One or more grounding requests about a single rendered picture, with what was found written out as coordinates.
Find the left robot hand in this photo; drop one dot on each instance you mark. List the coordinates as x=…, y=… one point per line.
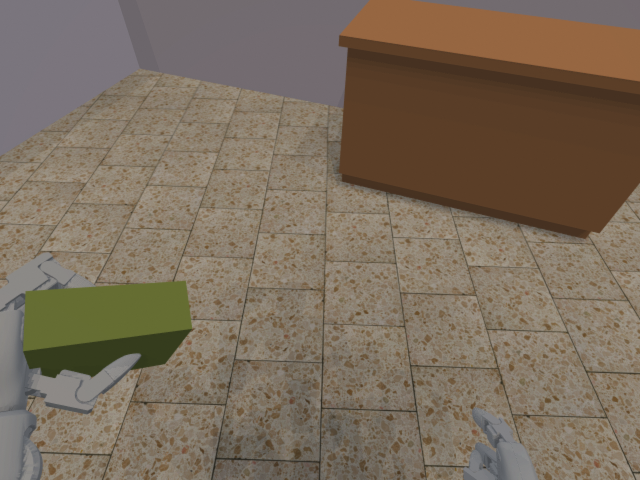
x=70, y=390

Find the right robot hand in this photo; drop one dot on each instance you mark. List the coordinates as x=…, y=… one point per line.
x=511, y=460

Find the sponge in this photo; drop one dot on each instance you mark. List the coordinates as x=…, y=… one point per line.
x=86, y=329

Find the robot left forearm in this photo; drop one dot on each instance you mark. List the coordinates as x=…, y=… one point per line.
x=20, y=459

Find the table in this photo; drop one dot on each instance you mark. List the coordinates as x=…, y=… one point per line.
x=523, y=118

